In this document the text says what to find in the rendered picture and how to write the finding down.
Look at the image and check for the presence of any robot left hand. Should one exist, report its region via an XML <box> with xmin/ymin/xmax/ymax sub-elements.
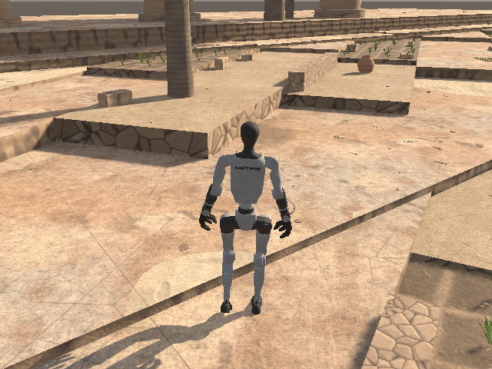
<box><xmin>199</xmin><ymin>213</ymin><xmax>217</xmax><ymax>231</ymax></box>

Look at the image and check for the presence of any robot right upper arm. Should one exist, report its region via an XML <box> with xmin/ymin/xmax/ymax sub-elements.
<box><xmin>264</xmin><ymin>156</ymin><xmax>284</xmax><ymax>200</ymax></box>

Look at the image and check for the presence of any humanoid robot head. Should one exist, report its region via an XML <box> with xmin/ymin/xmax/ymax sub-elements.
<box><xmin>235</xmin><ymin>121</ymin><xmax>262</xmax><ymax>159</ymax></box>

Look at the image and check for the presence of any robot right forearm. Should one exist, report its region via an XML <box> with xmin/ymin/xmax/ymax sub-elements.
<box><xmin>276</xmin><ymin>188</ymin><xmax>291</xmax><ymax>222</ymax></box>

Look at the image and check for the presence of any robot left forearm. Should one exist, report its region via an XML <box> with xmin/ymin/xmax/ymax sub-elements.
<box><xmin>201</xmin><ymin>184</ymin><xmax>217</xmax><ymax>216</ymax></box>

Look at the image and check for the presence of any robot left upper arm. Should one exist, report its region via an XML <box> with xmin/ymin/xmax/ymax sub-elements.
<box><xmin>210</xmin><ymin>154</ymin><xmax>233</xmax><ymax>196</ymax></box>

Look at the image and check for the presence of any robot right hand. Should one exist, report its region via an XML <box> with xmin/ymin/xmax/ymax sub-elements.
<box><xmin>274</xmin><ymin>220</ymin><xmax>292</xmax><ymax>238</ymax></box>

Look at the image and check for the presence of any robot left thigh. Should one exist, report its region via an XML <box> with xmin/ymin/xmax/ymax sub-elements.
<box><xmin>220</xmin><ymin>214</ymin><xmax>235</xmax><ymax>264</ymax></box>

